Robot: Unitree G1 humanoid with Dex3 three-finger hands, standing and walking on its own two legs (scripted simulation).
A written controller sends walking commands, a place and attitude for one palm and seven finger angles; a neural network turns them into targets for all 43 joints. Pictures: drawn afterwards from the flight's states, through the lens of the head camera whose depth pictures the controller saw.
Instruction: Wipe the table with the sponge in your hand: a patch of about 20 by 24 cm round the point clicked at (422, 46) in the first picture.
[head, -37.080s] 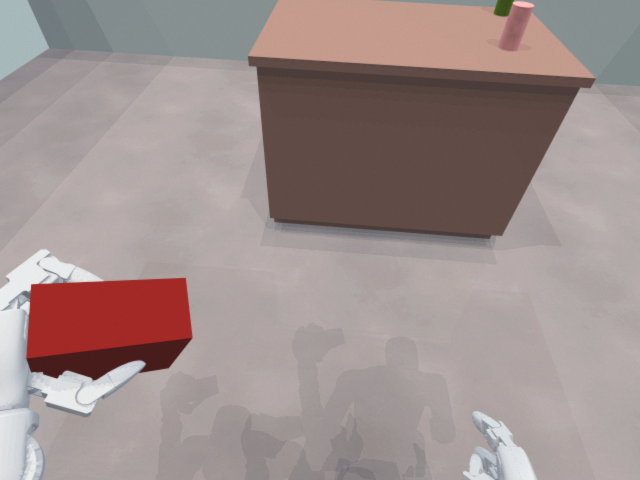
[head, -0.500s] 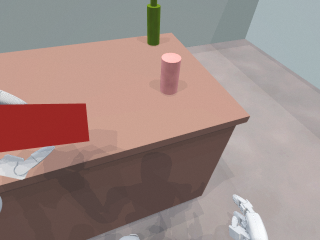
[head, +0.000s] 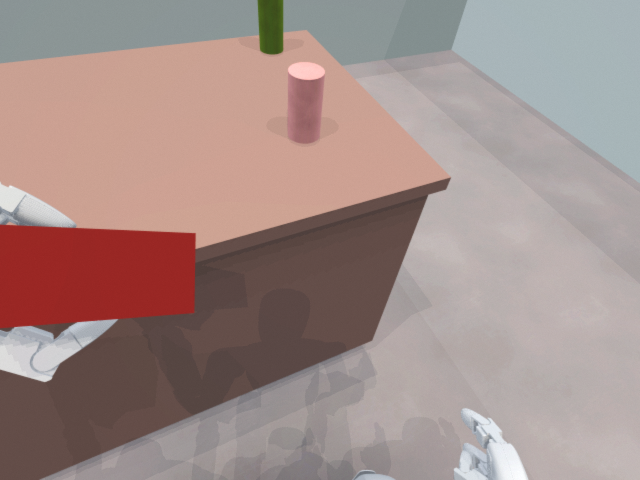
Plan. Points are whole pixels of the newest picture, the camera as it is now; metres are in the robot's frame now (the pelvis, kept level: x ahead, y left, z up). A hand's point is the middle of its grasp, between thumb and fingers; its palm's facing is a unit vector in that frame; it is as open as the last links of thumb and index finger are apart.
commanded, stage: stop stepping back and stand still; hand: left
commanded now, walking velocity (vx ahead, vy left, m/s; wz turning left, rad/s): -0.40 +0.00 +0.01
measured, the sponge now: (121, 272) +0.25 +0.18 +0.21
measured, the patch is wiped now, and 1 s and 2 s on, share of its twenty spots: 1.00 1.00 1.00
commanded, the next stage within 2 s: stand and wait in 0.92 s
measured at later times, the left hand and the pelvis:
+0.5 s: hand out of the picture +0.08 +0.20 +0.23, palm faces +0.36 -0.87 -0.34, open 10.1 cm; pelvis -0.14 -0.01 +0.00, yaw -4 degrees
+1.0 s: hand out of the picture +0.05 +0.19 +0.24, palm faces +0.44 -0.83 -0.34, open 10.1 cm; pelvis -0.17 -0.04 +0.00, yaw -2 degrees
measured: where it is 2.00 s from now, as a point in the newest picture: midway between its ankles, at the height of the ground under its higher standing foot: outside the picture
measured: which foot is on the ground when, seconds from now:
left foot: up 0.00-0.02, down 0.04-0.30, up 0.32-0.48, down 0.50-1.00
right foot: down 0.00-0.06, up 0.08-0.26, down 0.28-0.48, up 0.50-0.70, down 0.72-1.00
